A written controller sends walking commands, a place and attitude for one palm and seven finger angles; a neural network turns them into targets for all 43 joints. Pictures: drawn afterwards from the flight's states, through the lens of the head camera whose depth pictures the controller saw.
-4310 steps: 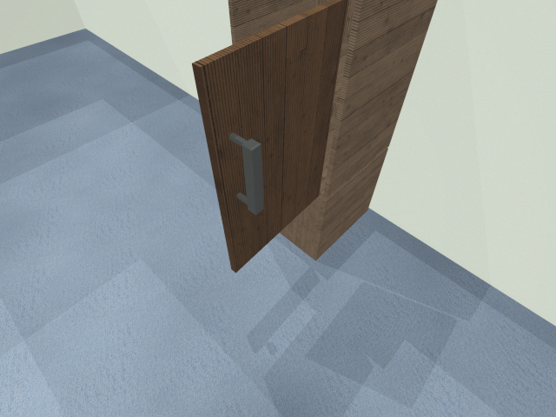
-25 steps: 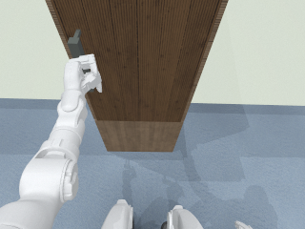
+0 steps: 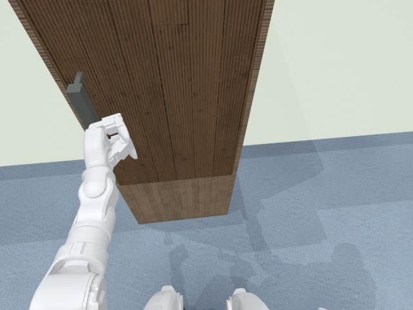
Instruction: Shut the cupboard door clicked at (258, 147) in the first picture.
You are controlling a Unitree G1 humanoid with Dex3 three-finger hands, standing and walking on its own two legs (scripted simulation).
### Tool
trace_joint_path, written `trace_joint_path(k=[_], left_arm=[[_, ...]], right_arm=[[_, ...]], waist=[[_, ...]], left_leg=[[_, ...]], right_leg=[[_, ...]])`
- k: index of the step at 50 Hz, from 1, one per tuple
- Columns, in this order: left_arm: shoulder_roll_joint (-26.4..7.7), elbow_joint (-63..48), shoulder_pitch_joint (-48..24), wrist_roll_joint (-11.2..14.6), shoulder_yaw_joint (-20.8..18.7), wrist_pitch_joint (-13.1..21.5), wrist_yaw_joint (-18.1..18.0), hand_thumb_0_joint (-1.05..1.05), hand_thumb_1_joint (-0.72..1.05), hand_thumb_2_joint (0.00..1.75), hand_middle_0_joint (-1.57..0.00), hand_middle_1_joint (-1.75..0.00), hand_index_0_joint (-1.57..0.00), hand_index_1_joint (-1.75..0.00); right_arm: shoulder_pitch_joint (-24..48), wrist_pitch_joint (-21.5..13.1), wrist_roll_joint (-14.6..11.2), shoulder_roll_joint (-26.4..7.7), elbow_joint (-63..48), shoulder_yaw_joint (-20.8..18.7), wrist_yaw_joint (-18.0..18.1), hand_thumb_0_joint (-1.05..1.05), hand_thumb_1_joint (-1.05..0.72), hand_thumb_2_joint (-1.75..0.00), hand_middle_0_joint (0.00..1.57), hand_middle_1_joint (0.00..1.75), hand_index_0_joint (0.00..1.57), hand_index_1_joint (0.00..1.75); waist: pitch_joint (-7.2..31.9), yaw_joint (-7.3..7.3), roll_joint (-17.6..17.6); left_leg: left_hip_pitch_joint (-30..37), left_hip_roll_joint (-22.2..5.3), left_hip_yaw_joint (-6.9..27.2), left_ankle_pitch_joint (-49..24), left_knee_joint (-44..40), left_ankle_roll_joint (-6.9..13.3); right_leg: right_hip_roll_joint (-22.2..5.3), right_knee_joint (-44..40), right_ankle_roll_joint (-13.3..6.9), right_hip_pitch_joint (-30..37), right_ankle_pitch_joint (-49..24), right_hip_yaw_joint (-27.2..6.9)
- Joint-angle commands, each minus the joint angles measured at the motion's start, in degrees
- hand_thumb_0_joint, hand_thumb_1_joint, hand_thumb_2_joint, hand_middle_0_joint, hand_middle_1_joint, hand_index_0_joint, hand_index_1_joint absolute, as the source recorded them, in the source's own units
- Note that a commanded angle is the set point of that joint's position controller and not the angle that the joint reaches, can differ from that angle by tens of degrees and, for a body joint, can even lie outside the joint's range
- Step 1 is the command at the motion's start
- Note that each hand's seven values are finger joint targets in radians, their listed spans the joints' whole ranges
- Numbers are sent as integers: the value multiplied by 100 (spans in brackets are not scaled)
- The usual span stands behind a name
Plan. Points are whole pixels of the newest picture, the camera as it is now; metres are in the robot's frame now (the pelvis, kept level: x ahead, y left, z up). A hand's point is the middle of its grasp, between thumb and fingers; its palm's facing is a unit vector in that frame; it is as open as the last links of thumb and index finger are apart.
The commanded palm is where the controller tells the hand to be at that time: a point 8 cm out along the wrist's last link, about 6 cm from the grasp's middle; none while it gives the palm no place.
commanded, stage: pull the fist back off the door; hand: left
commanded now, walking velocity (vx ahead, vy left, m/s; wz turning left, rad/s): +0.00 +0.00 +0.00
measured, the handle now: (93, 114) +0.50 +0.23 +0.08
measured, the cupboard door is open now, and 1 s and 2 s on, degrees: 0 0 0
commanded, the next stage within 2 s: draw the hand back to the body in 0.22 s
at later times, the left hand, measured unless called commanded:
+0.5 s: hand (118, 163) +0.36 +0.15 +0.10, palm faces +0.12 -0.99 -0.02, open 3.1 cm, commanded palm +0.32 +0.21 +0.11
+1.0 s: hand (61, 189) +0.28 +0.20 +0.15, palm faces +0.26 -0.93 -0.26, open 3.1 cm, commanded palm +0.24 +0.25 +0.17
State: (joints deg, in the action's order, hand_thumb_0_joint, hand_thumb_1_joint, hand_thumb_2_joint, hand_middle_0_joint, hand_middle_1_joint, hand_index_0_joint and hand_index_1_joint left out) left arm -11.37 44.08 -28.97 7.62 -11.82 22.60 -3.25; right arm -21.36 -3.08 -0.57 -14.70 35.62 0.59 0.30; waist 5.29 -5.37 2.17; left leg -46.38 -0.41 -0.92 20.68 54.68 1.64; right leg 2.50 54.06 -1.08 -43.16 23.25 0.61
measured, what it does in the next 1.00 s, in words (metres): stands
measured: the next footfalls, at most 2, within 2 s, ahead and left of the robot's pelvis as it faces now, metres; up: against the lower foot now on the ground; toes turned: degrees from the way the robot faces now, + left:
none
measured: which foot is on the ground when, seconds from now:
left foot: down 0.00-1.00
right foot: down 0.00-1.00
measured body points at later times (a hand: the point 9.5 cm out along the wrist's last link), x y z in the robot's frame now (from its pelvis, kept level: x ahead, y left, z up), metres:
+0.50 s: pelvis +0.05 -0.01 +0.02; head +0.08 -0.02 +0.47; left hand +0.35 +0.20 +0.10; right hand +0.25 -0.23 -0.07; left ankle +0.06 +0.10 -0.68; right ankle +0.03 -0.11 -0.68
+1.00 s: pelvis +0.04 -0.02 +0.05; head +0.03 -0.04 +0.49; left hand +0.26 +0.25 +0.17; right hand +0.23 -0.25 -0.04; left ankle +0.06 +0.10 -0.68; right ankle +0.03 -0.11 -0.68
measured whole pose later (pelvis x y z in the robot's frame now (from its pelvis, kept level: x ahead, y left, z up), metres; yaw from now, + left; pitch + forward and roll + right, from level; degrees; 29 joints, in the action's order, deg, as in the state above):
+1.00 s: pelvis +0.04 -0.02 +0.05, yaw +2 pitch +0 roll +0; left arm -16.5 -5.6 14.2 6.3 -8.7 4.3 -1.8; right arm -12.5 -3.6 -2.2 -14.6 33.7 1.6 5.5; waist 2.9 1.1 3.6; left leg -19.2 0.6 0.9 17.1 36.3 0.4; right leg 1.8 36.0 -2.1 -15.7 20.5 1.8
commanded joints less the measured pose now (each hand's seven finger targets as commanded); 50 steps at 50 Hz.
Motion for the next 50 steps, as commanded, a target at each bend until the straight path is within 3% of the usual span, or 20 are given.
trace_joint_path(k=[1, 2, 6, 7, 10, 12, 15, 17, 20, 29, 30, 32, 35, 37, 40, 42, 43, 44, 47, 50], left_arm=[[-727, -2215, -971, 68, 23, 334, -102, 0, 90, 90, -130, -150, -130, -150], [-655, -2414, -684, 73, 80, 302, -79, 0, 90, 90, -130, -150, -130, -150], [-202, -3399, 451, 112, 548, 137, 41, 0, 90, 90, -130, -150, -130, -150], [-238, -3589, 748, 150, 503, 84, 58, 0, 90, 90, -130, -150, -130, -150], [-154, -3852, 362, 98, 740, -42, 58, 0, 90, 90, -130, -150, -130, -150], [0, -4053, 326, 74, 874, -38, 58, 0, 90, 90, -130, -150, -130, -150], [-132, -4198, 562, 51, 804, -46, 101, 0, 90, 90, -130, -150, -130, -150], [-19, -4160, 640, 44, 899, -99, 168, 0, 90, 90, -130, -150, -130, -150], [-500, -4472, 1314, 145, 431, -287, 267, 0, 90, 90, -130, -150, -130, -150], [-573, -5160, 2292, 547, 147, -878, 679, 0, 90, 90, -130, -150, -130, -150], [-675, -5173, 2431, 580, 68, -918, 732, 0, 90, 90, -130, -150, -130, -150], [-664, -5473, 2501, 660, 58, -961, 850, 0, 90, 90, -130, -150, -130, -150], [-920, -5555, 2703, 768, -201, -1030, 959, 0, 90, 90, -130, -150, -130, -150], [-978, -5717, 2678, 828, -288, -1081, 1025, 0, 90, 90, -130, -150, -130, -150], [-1190, -5828, 2832, 941, -548, -1125, 1095, 0, 90, 90, -122, -141, -122, -141], [-1090, -6083, 2792, 960, -407, -1163, 1180, 0, 90, 90, -116, -135, -116, -135], [-1980, -6094, 2756, 51, -491, -1261, 551, 0, 90, 90, -113, -132, -113, -132], [-1429, -6101, 3053, -15, -207, -1370, 297, 0, 90, 90, -111, -129, -111, -129], [-1347, -6239, 3398, -213, -53, -1514, -55, 0, 90, 90, -102, -120, -102, -120], [-1560, -6414, 3526, -282, -274, -1519, -208, 0, 90, 90, -94, -111, -94, -111]], right_arm=[[218, -282, -5, -768, -871, -328, 31, 0, -90, -90, 20, 30, 20, 30], [239, -273, -8, -754, -882, -338, 19, 0, -90, -90, 20, 30, 20, 30], [442, -253, -38, -658, -1052, -335, -19, 0, -90, -90, 20, 30, 20, 30], [470, -241, -43, -652, -1071, -335, -20, 0, -90, -90, 20, 30, 20, 30], [573, -219, -43, -651, -1019, -303, 48, 0, -90, -90, 20, 30, 20, 30], [688, -249, -28, -592, -999, -302, 76, 0, -90, -90, 20, 30, 20, 30], [713, -261, -17, -592, -987, -292, 111, 0, -90, -90, 20, 30, 20, 30], [785, -250, -25, -534, -956, -272, 103, 0, -90, -90, 20, 30, 20, 30], [842, -171, -62, -549, -1125, -252, 128, 0, -90, -90, 20, 30, 20, 30], [1150, -172, -161, -464, -1331, -116, 238, 0, -90, -90, 20, 30, 20, 30], [1148, -194, -167, -497, -1343, -119, 261, 0, -90, -90, 20, 30, 20, 30], [1214, -262, -183, -476, -1345, -105, 279, 0, -90, -90, 20, 30, 20, 30], [1244, -351, -195, -523, -1309, -99, 339, 0, -90, -90, 20, 30, 20, 30], [1318, -420, -219, -504, -1301, -82, 363, 0, -90, -90, 20, 30, 20, 30], [1344, -524, -225, -536, -1277, -89, 415, 0, -90, -90, 20, 30, 20, 30], [1428, -616, -257, -504, -1296, -62, 421, 0, -90, -90, 20, 30, 20, 30], [1555, -507, -186, -471, -1150, -109, 504, 0, -90, -90, 20, 30, 20, 30], [1547, -465, -154, -397, -1189, -56, 522, 0, -90, -90, 20, 30, 20, 30], [1658, -371, -134, -411, -1151, -29, 558, 0, -90, -90, 20, 30, 20, 30], [1767, -363, -98, -443, -1099, -29, 584, 0, -90, -90, 20, 30, 20, 30]], waist=[[2025, 319, -75], [2005, 326, -188], [1906, 397, 5], [1842, 445, -109], [1433, 211, -266], [1577, 239, -65], [1774, 281, -73], [1782, 307, -28], [1968, 550, -19], [1290, 578, -321], [1191, 559, -497], [1193, 565, -244], [1027, 575, -431], [957, 603, -157], [955, 646, -438], [854, 639, -67], [602, 721, 25], [455, 654, -25], [129, 660, -222], [32, 716, -219]], left_leg=[[1786, -12, 242, -613, -1001, -4], [1829, -11, 215, -832, -993, -4], [2193, -15, 169, -1540, -986, -13], [2180, -17, 182, -1598, -1001, -23], [2093, -2, 222, -1318, -943, 2], [2220, 23, 238, -1359, -899, -20], [2329, 45, 252, -1666, -791, -17], [2362, 42, 269, -1809, -770, -44], [2402, 101, 196, -1915, -902, -23], [2421, 141, 112, -1607, -1369, 17], [2384, 139, 120, -1571, -1383, 32], [2499, 156, 101, -1529, -1446, 28], [2450, 165, 117, -1330, -1516, 35], [2477, 186, 108, -1190, -1589, 21], [2470, 193, 135, -1037, -1627, 30], [2577, 204, 123, -977, -1709, 27], [2691, 166, 150, -953, -1889, 58], [2803, 172, 141, -915, -2011, 77], [3152, 132, 112, -812, -2326, 110], [3460, 87, 143, -796, -2634, 120]], right_leg=[[15, -977, -23, 996, -909, 116], [6, -966, -15, 1100, -1162, 126], [-25, -936, -16, 1283, -1835, 162], [-27, -939, -17, 1370, -1910, 175], [-49, -996, 12, 1186, -1763, 137], [-83, -949, -4, 1191, -1805, 125], [-92, -880, -19, 1311, -2102, 104], [-112, -839, -30, 1314, -2245, 114], [-108, -968, -41, 1837, -2501, 53], [-183, -1511, 81, 2398, -2812, 0], [-192, -1570, 105, 2460, -2814, -17], [-221, -1635, 120, 2472, -2828, -45], [-248, -1790, 156, 2537, -2583, -117], [-261, -1877, 141, 2499, -2317, -150], [-299, -2035, 186, 2596, -2001, -263], [-303, -2107, 159, 2523, -1820, -264], [-535, -2522, 144, 2524, -1779, -532], [-526, -2603, 139, 2558, -1539, -411], [-431, -2886, 110, 2592, -1063, -263], [-348, -3121, 58, 2716, -830, -161]])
